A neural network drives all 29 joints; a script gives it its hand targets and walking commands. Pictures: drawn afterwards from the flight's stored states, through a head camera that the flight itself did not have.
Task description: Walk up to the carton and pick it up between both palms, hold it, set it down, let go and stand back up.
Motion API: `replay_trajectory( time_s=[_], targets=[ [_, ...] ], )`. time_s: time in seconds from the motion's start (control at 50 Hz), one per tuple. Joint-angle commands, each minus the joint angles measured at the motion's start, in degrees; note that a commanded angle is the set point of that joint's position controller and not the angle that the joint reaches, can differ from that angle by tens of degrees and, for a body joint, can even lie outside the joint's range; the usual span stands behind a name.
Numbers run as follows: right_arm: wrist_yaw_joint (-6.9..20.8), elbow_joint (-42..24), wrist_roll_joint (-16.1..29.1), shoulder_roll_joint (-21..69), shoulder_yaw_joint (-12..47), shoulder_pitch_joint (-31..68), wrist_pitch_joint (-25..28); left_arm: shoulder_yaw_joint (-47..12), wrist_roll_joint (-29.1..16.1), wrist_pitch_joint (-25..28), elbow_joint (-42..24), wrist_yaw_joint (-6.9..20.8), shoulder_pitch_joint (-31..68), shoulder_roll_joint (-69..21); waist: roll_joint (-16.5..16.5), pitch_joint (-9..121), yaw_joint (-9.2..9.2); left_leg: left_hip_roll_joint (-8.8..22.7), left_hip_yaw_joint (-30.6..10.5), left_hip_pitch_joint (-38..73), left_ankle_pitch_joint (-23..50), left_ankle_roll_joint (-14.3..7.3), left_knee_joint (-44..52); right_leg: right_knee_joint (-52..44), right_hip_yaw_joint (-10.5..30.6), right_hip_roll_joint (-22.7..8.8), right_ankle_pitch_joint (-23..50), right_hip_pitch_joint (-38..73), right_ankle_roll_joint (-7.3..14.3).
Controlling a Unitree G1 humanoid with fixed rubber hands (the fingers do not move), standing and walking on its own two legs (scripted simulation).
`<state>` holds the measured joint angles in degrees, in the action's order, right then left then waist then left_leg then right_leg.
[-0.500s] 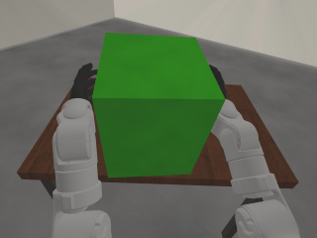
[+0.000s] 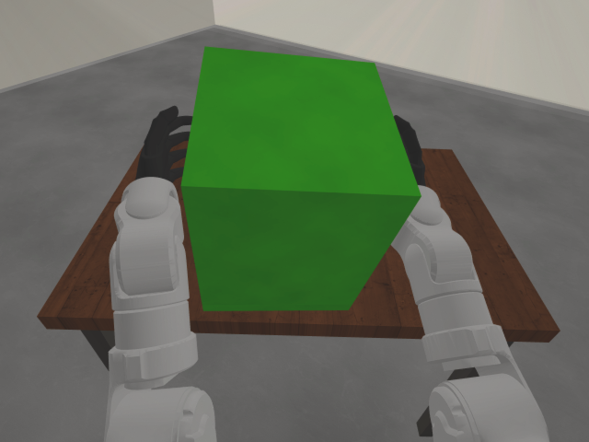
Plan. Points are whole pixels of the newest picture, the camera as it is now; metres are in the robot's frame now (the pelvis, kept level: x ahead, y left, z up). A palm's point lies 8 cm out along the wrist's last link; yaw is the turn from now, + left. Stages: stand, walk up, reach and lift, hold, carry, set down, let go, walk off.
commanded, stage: set down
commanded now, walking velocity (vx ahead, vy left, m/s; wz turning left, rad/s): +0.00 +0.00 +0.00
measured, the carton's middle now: (284, 193) +0.38 +0.00 +0.19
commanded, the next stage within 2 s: none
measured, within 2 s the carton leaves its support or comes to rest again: neither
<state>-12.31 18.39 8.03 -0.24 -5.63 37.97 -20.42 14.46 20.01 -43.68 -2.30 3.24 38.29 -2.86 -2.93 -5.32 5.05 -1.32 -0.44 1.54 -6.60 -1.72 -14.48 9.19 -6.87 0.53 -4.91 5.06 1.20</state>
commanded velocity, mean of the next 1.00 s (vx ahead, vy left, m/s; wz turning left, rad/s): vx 0.00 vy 0.00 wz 0.00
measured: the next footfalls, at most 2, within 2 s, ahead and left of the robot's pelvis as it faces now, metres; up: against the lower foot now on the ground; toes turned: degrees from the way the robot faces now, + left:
none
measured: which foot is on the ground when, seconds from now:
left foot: down 0.00-1.00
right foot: down 0.00-1.00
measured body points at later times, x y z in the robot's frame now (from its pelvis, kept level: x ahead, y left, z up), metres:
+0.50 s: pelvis +0.03 -0.01 +0.00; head +0.03 +0.02 +0.45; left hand +0.41 +0.13 +0.16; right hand +0.40 -0.17 +0.14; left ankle +0.03 +0.10 -0.75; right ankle +0.02 -0.10 -0.75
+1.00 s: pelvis +0.03 +0.01 +0.00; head +0.03 +0.02 +0.45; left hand +0.43 +0.12 +0.14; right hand +0.41 -0.17 +0.12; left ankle +0.03 +0.10 -0.75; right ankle +0.02 -0.10 -0.75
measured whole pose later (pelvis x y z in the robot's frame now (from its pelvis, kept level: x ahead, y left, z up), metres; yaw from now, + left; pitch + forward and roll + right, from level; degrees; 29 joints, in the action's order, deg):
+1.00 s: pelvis +0.03 +0.01 +0.00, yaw +0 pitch -5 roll -1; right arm -9.0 36.7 -0.4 0.0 -9.3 32.0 0.7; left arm 10.4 16.0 -21.3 19.1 -3.4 32.2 -3.8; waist -1.1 -3.8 4.2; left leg -1.8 -0.8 -1.1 -8.8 -2.1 -14.6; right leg 6.0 -7.1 0.3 -5.4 4.2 0.4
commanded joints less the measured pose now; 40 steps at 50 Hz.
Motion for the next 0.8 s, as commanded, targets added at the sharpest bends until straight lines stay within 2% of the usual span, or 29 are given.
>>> replay_trajectory(
  time_s=[0.0, 0.04, 0.1, 0.2, 0.28, 0.36, 0.54, 0.68, 0.78],
  targets=[
    [3.6, -10.4, -2.3, 13.6, 10.4, 36.6, 9.8, -17.5, -6.2, 7.7, -3.7, 7.1, 30.7, -16.6, 3.4, 18.9, -0.41, 0.9, 1.7, -1.0, -3.5, 1.8, 4.7, -0.2, -1.5, 0.3, -0.7, 7.2, -1.7],
    [4.7, -8.9, -4.0, 13.6, 10.0, 35.7, 12.9, -17.7, -6.1, 10.0, -1.7, 6.8, 29.5, -16.3, 3.3, 19.1, -0.62, 1.2, 1.7, -0.9, -3.3, 1.8, 4.8, -0.2, -1.5, 0.2, -0.3, 7.8, -1.5],
    [5.6, -8.5, -5.5, 14.6, 10.9, 35.3, 16.7, -19.6, -7.1, 12.9, -0.3, 6.1, 28.1, -17.1, 2.9, 21.9, -0.62, 1.2, 1.3, 0.0, 0.2, 2.0, 4.1, 0.3, -1.2, 0.2, 3.9, 9.8, -1.7],
    [5.9, -11.9, -6.1, 18.1, 15.5, 36.4, 22.1, -24.9, -9.8, 18.1, -2.1, 4.3, 27.9, -21.0, 2.8, 31.4, -0.56, 0.9, 0.2, 1.3, 11.2, 2.0, 1.6, 2.6, -0.1, 0.5, 17.5, 14.7, -2.3],
    [5.7, -13.4, -5.2, 21.0, 20.4, 35.8, 24.6, -28.8, -11.1, 21.7, -3.9, 3.1, 27.5, -23.5, 3.1, 37.1, -0.95, 0.4, -0.5, 0.2, 18.6, 1.7, 0.3, 4.6, 1.2, 0.4, 28.3, 18.7, -3.0],
    [5.5, -12.4, -3.8, 22.4, 23.6, 32.9, 25.1, -30.2, -11.4, 23.1, -3.9, 2.6, 25.5, -24.2, 3.0, 36.4, -1.35, 0.2, -0.9, -1.9, 21.2, 1.4, 0.2, 5.5, 2.2, 0.2, 33.9, 20.8, -3.6],
    [5.5, -7.0, -3.3, 19.6, 20.5, 29.5, 23.3, -26.5, -9.9, 20.9, 0.8, 3.4, 22.3, -22.2, 2.7, 26.8, -1.25, 0.4, -1.2, -2.1, 15.4, 1.7, 2.0, 3.4, 2.1, 0.0, 27.0, 17.8, -3.3],
    [6.4, -5.3, -4.9, 19.0, 17.5, 30.7, 24.4, -26.6, -9.6, 22.6, 2.8, 3.2, 24.1, -24.1, 4.1, 29.1, -0.18, 0.6, -1.7, 1.6, 19.3, 3.5, 0.4, 2.5, 1.2, 0.8, 25.6, 14.6, -2.7],
    [7.6, -2.8, -6.5, 18.7, 15.7, 32.2, 24.9, -26.6, -9.6, 24.1, 5.6, 2.6, 25.8, -25.2, 4.2, 29.6, 0.22, 1.0, -2.1, 3.3, 19.1, 4.6, -0.1, 1.3, 0.5, 1.4, 21.0, 11.0, -2.0]
  ],
)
